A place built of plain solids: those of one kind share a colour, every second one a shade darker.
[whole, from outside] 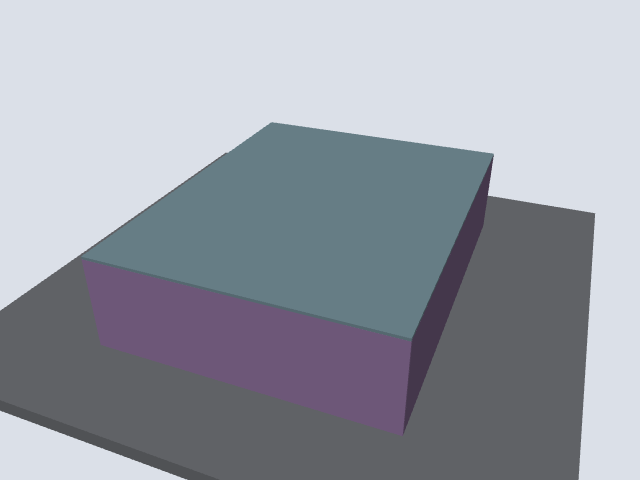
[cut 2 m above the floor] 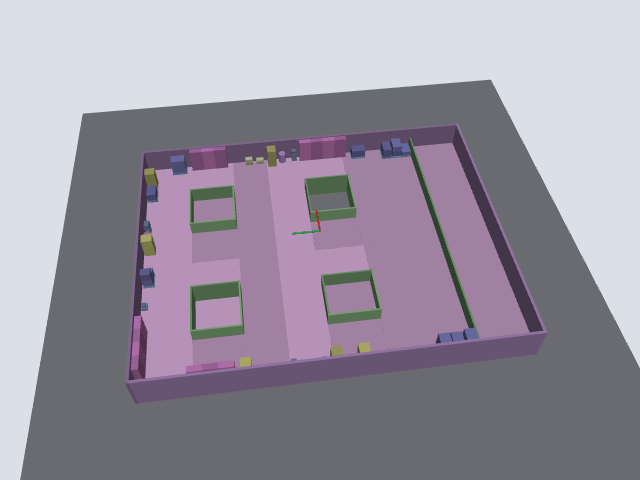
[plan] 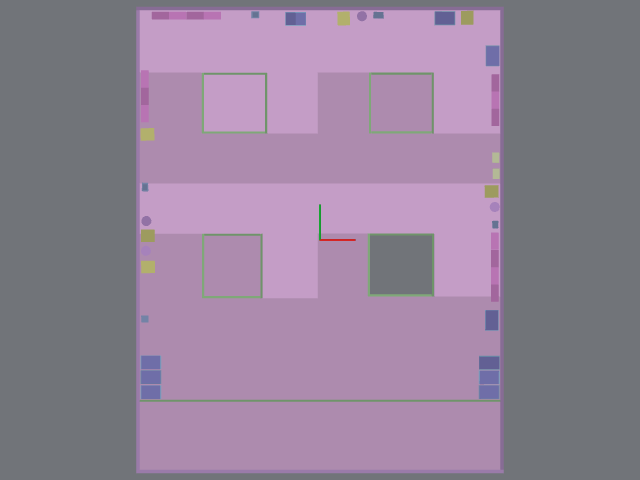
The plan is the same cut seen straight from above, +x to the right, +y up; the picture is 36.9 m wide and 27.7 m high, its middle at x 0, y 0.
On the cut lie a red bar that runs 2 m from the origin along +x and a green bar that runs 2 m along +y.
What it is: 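A closed goods hall without a stair; its walked floor is a bank 0.78 m over the ground, with five rectangular fields in it; some sunk deep, some a low step down, some level and merely marked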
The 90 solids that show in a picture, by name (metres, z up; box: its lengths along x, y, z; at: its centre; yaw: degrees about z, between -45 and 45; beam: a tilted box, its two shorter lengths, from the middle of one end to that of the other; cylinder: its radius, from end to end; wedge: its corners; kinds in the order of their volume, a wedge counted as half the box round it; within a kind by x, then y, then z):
{
 "floor_1": {"box": [3.61, 3.73, 0.83], "at": [-8.62, -1.5, 0.37]},
 "floor_2": {"box": [3.6, 3.52, 0.83], "at": [-8.62, 7.9, 0.37]},
 "floor_3": {"box": [10.29, 9.92, 0.83], "at": [-5.28, -8.32, 0.37]},
 "floor_4": {"box": [10.29, 2.89, 0.83], "at": [-5.28, 1.81, 0.37]},
 "floor_5": {"box": [10.29, 2.88, 0.83], "at": [-5.28, 4.7, 0.37]},
 "floor_6": {"box": [10.29, 3.62, 0.83], "at": [-5.28, 11.47, 0.37]},
 "floor_7": {"box": [3.54, 3.77, 0.72], "at": [-5.06, -1.5, 0.31]},
 "floor_8": {"box": [3.82, 3.56, 0.2], "at": [-4.94, 7.9, 0.05]},
 "floor_9": {"box": [3.18, 3.73, 0.83], "at": [-1.72, -1.5, 0.37]},
 "floor_10": {"box": [2.92, 3.52, 0.83], "at": [-1.59, 7.9, 0.37]},
 "floor_11": {"box": [2.91, 0.04, 0.19], "at": [1.3, -3.26, 0.68]},
 "floor_12": {"box": [2.89, 3.64, 0.83], "at": [1.31, -1.44, 0.37]},
 "floor_13": {"box": [2.95, 3.53, 0.83], "at": [1.35, 7.91, 0.37]},
 "floor_14": {"box": [3.79, 3.57, 0.68], "at": [4.7, 7.91, 0.29]},
 "floor_15": {"box": [10.55, 0.04, 0.19], "at": [5.13, 3.26, 0.68]},
 "floor_16": {"box": [10.55, 10.02, 0.83], "at": [5.15, -8.27, 0.37]},
 "floor_17": {"box": [10.55, 2.88, 0.83], "at": [5.15, 1.82, 0.37]},
 "floor_18": {"box": [10.55, 2.88, 0.83], "at": [5.15, 4.7, 0.37]},
 "floor_19": {"box": [10.55, 3.61, 0.83], "at": [5.15, 11.47, 0.37]},
 "floor_20": {"box": [3.82, 0.04, 0.19], "at": [8.49, -3.26, 0.68]},
 "floor_21": {"box": [3.84, 3.64, 0.83], "at": [8.5, -1.44, 0.37]},
 "floor_22": {"box": [3.85, 3.53, 0.83], "at": [8.5, 7.91, 0.37]},
 "wall_1": {"box": [0.2, 26.52, 6.9], "at": [-10.5, 0.0, 3.4]},
 "wall_2": {"box": [21.21, 0.2, 6.9], "at": [0.0, -13.36, 3.4]},
 "wall_3": {"box": [21.21, 0.2, 6.9], "at": [0.0, 13.36, 3.4]},
 "wall_4": {"box": [0.2, 26.52, 6.9], "at": [10.5, 0.0, 3.4]},
 "roof_1": {"box": [21.21, 26.92, 0.2], "at": [0.0, 0.0, 6.95]},
 "guard_wall_1": {"box": [0.13, 3.52, 1.75], "at": [-6.76, 7.9, 1.02]},
 "guard_wall_2": {"box": [0.13, 3.73, 1.23], "at": [-6.75, -1.5, 1.29]},
 "guard_wall_3": {"box": [3.24, 0.13, 1.23], "at": [-5.06, -3.3, 1.29]},
 "guard_wall_4": {"box": [3.24, 0.13, 1.23], "at": [-5.06, 0.3, 1.29]},
 "guard_wall_5": {"box": [3.52, 0.13, 1.75], "at": [-4.94, 6.21, 1.02]},
 "guard_wall_6": {"box": [3.52, 0.13, 1.75], "at": [-4.94, 9.59, 1.02]},
 "guard_wall_7": {"box": [0.13, 3.73, 1.23], "at": [-3.38, -1.5, 1.29]},
 "guard_wall_8": {"box": [0.13, 3.52, 1.75], "at": [-3.11, 7.9, 1.02]},
 "guard_wall_9": {"box": [20.81, 0.13, 1.12], "at": [0.0, -9.28, 1.34]},
 "guard_wall_10": {"box": [0.13, 3.64, 1.95], "at": [2.82, -1.44, 0.92]},
 "guard_wall_11": {"box": [0.13, 3.53, 1.27], "at": [2.89, 7.91, 1.27]},
 "guard_wall_12": {"box": [3.57, 0.13, 1.95], "at": [4.67, -3.2, 0.92]},
 "guard_wall_13": {"box": [3.57, 0.13, 1.95], "at": [4.67, 0.32, 0.92]},
 "guard_wall_14": {"box": [3.49, 0.13, 1.27], "at": [4.7, 6.21, 1.27]},
 "guard_wall_15": {"box": [3.49, 0.13, 1.27], "at": [4.7, 9.61, 1.27]},
 "guard_wall_16": {"box": [0.13, 3.53, 1.27], "at": [6.51, 7.91, 1.27]},
 "guard_wall_17": {"box": [0.13, 3.64, 1.95], "at": [6.52, -1.44, 0.92]},
 "shelving_1": {"box": [0.45, 1.0, 2.1], "at": [-10.1, 7.29, 1.83]},
 "shelving_2": {"box": [0.45, 1.0, 2.1], "at": [-10.1, 8.29, 1.83]},
 "shelving_3": {"box": [0.45, 1.0, 2.1], "at": [-10.1, 9.29, 1.83]},
 "shelving_4": {"box": [1.0, 0.45, 2.1], "at": [-9.21, 12.95, 1.83]},
 "shelving_5": {"box": [1.0, 0.45, 2.1], "at": [-8.21, 12.95, 1.83]},
 "shelving_6": {"box": [1.0, 0.45, 2.1], "at": [-7.21, 12.95, 1.83]},
 "shelving_7": {"box": [1.0, 0.45, 2.1], "at": [-6.21, 12.95, 1.83]},
 "shelving_8": {"box": [0.45, 1.0, 2.1], "at": [10.09, -3.07, 1.83]},
 "shelving_9": {"box": [0.45, 1.0, 2.1], "at": [10.09, -2.07, 1.83]},
 "shelving_10": {"box": [0.45, 1.0, 2.1], "at": [10.09, -1.07, 1.83]},
 "shelving_11": {"box": [0.45, 1.0, 2.1], "at": [10.09, -0.07, 1.83]},
 "shelving_12": {"box": [0.45, 1.0, 2.1], "at": [10.12, 7.07, 1.83]},
 "shelving_13": {"box": [0.45, 1.0, 2.1], "at": [10.12, 8.07, 1.83]},
 "shelving_14": {"box": [0.45, 1.0, 2.1], "at": [10.12, 9.07, 1.83]},
 "load_1": {"box": [1.1, 0.78, 1.22], "at": [-9.76, -8.79, 1.54], "yaw": -0.2},
 "load_2": {"box": [1.11, 0.75, 0.48], "at": [-9.76, -7.91, 1.65], "yaw": -0.1},
 "load_3": {"box": [1.09, 0.78, 0.51], "at": [-9.76, -7.07, 1.69], "yaw": -0.2},
 "load_4": {"box": [0.58, 0.72, 0.69], "at": [-1.69, 12.77, 1.96], "yaw": 0.2},
 "load_5": {"box": [1.15, 0.72, 0.69], "at": [-1.4, 12.76, 1.27], "yaw": 0.2},
 "load_6": {"box": [1.12, 0.73, 0.67], "at": [7.21, 12.8, 1.26], "yaw": -0.3},
 "load_7": {"box": [1.12, 0.77, 0.39], "at": [9.76, -8.78, 1.12], "yaw": 0.2},
 "load_8": {"box": [1.11, 0.78, 0.53], "at": [9.77, -7.93, 1.19], "yaw": 0.2},
 "load_9": {"box": [1.11, 0.78, 0.53], "at": [9.77, -7.93, 1.71], "yaw": -0.2},
 "load_10": {"box": [1.15, 0.72, 0.82], "at": [9.77, -7.09, 1.34], "yaw": -0.2},
 "load_11": {"box": [0.75, 1.16, 0.7], "at": [9.92, -4.63, 1.28], "yaw": -0.2},
 "load_12": {"box": [0.74, 1.13, 1.3], "at": [9.97, 10.62, 1.58]},
 "cage_trolley_1": {"box": [0.8, 0.72, 1.66], "at": [-9.96, 6.1, 1.61], "yaw": 1.6},
 "cage_trolley_2": {"box": [0.8, 0.72, 1.66], "at": [-9.93, 0.25, 1.61], "yaw": 0.2},
 "cage_trolley_3": {"box": [0.8, 0.72, 1.66], "at": [-9.92, -1.55, 1.61], "yaw": 0.9},
 "cage_trolley_4": {"box": [0.72, 0.8, 1.66], "at": [1.37, 12.78, 1.61], "yaw": 1.4},
 "cage_trolley_5": {"box": [0.72, 0.8, 1.66], "at": [8.5, 12.82, 1.61], "yaw": 0.3},
 "cage_trolley_6": {"box": [0.8, 0.72, 1.66], "at": [9.9, 2.8, 1.61], "yaw": 1.0},
 "drum_1": {"cylinder": 0.29, "from": [-10.05, -0.62, 0.78], "to": [-10.05, -0.62, 1.66]},
 "drum_2": {"cylinder": 0.29, "from": [-10.02, 1.1, 0.78], "to": [-10.02, 1.1, 1.66]},
 "drum_3": {"cylinder": 0.29, "from": [2.43, 12.91, 0.78], "to": [2.43, 12.91, 1.66]},
 "drum_4": {"cylinder": 0.29, "from": [10.08, 1.9, 0.78], "to": [10.08, 1.9, 1.66]},
 "pallet_1": {"box": [1.2, 0.8, 0.14], "at": [-9.76, -8.78, 0.85]},
 "pallet_2": {"box": [1.2, 0.8, 0.14], "at": [-9.76, -7.91, 0.85]},
 "pallet_3": {"box": [1.2, 0.8, 0.14], "at": [-9.76, -7.06, 0.85]},
 "pallet_4": {"box": [1.2, 0.8, 0.14], "at": [-1.41, 12.76, 0.85]},
 "pallet_5": {"box": [1.2, 0.8, 0.14], "at": [9.77, -7.93, 0.85]},
 "pallet_6": {"box": [1.2, 0.8, 0.14], "at": [9.77, -7.08, 0.85]},
 "carton_1": {"box": [0.42, 0.4, 0.33], "at": [-10.11, -4.56, 0.95], "yaw": 0.7},
 "carton_2": {"box": [0.58, 0.38, 0.36], "at": [3.37, 12.98, 1.68], "yaw": -1.9},
 "crate_1": {"box": [0.4, 0.6, 0.3], "at": [10.14, 4.75, 1.23]},
 "crate_2": {"box": [0.4, 0.6, 0.2], "at": [10.16, 3.82, 1.08], "yaw": 0.4}
}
